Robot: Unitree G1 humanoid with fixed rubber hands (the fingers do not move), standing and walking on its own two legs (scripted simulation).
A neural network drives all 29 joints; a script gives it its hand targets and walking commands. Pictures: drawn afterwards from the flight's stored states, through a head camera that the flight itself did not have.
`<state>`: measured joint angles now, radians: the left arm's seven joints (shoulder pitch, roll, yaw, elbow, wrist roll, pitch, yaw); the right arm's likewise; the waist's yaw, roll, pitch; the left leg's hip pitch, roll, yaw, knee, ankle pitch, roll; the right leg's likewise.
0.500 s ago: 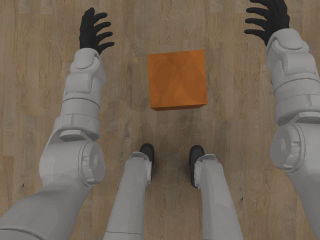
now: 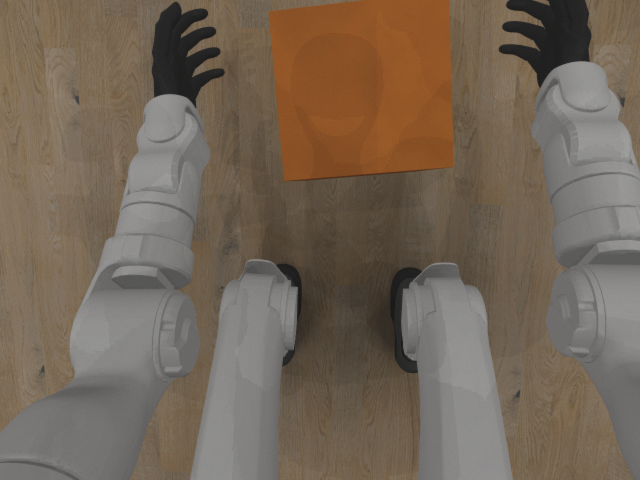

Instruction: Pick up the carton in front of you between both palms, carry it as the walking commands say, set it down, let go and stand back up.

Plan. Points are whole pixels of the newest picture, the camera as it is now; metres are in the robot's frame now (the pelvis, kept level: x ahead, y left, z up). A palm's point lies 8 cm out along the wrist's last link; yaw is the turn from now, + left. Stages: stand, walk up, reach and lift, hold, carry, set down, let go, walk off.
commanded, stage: reach and lift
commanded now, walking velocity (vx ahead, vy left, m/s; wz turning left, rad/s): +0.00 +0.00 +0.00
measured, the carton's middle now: (358, 109) +0.51 -0.02 -0.35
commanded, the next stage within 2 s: none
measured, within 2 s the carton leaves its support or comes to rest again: leaves its support in 1.20 s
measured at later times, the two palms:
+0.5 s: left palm (224, 105) +0.51 +0.17 -0.29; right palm (494, 83) +0.52 -0.20 -0.29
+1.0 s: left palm (246, 100) +0.51 +0.13 -0.28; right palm (473, 79) +0.52 -0.17 -0.28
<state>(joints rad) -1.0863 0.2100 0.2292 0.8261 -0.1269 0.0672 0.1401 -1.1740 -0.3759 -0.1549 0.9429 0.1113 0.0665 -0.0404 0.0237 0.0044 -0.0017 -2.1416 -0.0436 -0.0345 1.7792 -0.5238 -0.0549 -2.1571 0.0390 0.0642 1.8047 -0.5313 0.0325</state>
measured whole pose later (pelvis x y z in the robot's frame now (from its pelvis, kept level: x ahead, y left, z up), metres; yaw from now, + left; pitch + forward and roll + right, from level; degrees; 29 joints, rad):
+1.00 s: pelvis -0.03 +0.00 -0.10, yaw +0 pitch +38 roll +2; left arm -1.47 0.22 0.15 1.13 -0.21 0.02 0.20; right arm -1.56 -0.38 0.02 1.25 0.21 0.03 -0.10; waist 0.01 0.03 0.37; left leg -2.26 -0.06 -0.03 2.14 -0.54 -0.07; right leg -2.28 0.02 0.05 2.17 -0.55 0.03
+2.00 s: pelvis -0.01 +0.01 +0.05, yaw -3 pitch +41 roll +1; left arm -0.92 -0.06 0.48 0.62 0.18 0.36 0.08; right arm -0.96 -0.02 -0.40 0.69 -0.20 0.37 -0.03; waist 0.01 0.02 -0.20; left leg -1.87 -0.11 -0.09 1.65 -0.50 -0.07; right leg -1.89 0.10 0.10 1.65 -0.49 0.06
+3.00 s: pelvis +0.08 +0.01 +0.29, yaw -3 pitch +3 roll +0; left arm -0.25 -0.15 0.26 0.40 0.21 0.51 0.03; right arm -0.24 0.15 -0.25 0.40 -0.22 0.52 -0.03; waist 0.00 0.00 -0.11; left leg -0.30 -0.05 -0.15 0.52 -0.26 -0.01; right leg -0.31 0.05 0.15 0.52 -0.25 0.02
